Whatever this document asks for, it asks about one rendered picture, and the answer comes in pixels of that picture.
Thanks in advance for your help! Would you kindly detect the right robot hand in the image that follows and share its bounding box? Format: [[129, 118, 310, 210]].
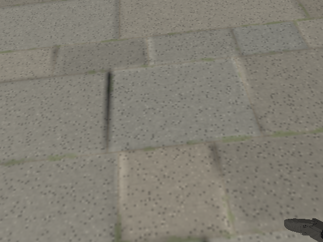
[[284, 218, 323, 242]]

